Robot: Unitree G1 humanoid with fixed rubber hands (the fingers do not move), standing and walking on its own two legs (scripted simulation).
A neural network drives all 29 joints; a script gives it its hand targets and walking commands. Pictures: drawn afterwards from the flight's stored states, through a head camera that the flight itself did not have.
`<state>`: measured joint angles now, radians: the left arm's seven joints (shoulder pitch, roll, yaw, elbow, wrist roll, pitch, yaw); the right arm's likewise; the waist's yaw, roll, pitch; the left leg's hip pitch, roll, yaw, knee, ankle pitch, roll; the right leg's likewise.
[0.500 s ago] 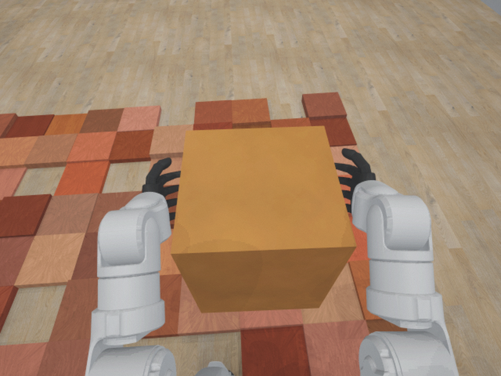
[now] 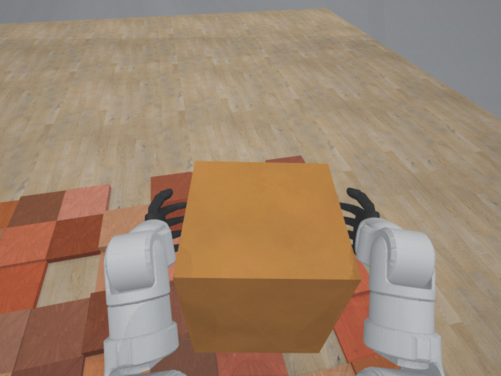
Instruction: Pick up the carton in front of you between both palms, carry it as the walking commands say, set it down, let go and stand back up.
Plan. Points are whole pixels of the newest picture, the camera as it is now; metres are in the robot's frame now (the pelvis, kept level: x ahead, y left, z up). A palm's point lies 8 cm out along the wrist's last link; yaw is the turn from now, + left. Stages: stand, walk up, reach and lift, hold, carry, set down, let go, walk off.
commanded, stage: carry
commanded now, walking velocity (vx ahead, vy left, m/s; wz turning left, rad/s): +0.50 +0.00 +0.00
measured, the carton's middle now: (259, 260) +0.32 -0.01 +0.05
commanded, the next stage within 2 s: none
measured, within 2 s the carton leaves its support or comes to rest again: neither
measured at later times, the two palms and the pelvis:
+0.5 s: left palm (134, 165) +0.53 +0.21 +0.09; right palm (282, 152) +0.54 -0.08 +0.10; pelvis +0.29 +0.05 +0.02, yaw +2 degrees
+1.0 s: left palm (150, 44) +0.94 +0.23 +0.18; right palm (257, 43) +0.95 -0.07 +0.18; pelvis +0.56 +0.06 +0.00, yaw +2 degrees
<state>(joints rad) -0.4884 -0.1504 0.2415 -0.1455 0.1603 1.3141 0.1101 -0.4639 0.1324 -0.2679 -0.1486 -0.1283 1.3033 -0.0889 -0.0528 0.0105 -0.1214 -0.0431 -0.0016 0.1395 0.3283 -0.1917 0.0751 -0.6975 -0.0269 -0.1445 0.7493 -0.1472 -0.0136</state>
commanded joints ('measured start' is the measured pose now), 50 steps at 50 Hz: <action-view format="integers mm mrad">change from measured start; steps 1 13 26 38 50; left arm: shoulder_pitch -369 -131 -132 -707 -1091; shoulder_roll -984 -1066 -788 -684 -767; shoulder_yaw -696 -905 -871 -687 -498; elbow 25 -132 -147 8 266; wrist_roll -340 -488 -440 -503 -523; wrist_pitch -41 -187 -197 -65 10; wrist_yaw -227 -303 -267 -150 -159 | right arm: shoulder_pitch -512 -82 -121 -743 -1152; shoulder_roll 1009 1043 768 669 802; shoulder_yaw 751 846 863 723 532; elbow -39 -101 -149 -45 212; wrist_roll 431 369 390 526 511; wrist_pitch -14 -166 -180 -61 25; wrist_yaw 284 287 253 170 147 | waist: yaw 49 61 38 14 116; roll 133 -80 157 92 -262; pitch -199 -260 -163 -196 -579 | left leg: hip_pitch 30 -497 103 121 -488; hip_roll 192 134 298 288 -53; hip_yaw -42 -109 -301 -180 -47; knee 43 530 -60 -124 881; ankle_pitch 913 -145 -168 109 -300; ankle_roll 3 -94 -48 97 -106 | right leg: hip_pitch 319 539 189 -151 1070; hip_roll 96 -254 -72 -91 -347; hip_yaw -141 237 -51 70 512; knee -188 -577 47 214 -188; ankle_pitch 122 -117 -315 -12 863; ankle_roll -25 -171 20 8 -304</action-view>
